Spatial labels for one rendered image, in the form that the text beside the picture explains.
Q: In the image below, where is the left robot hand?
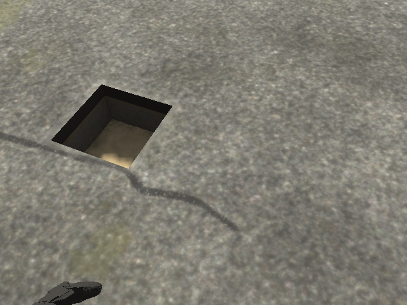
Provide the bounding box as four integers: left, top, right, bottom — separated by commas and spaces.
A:
33, 281, 102, 305

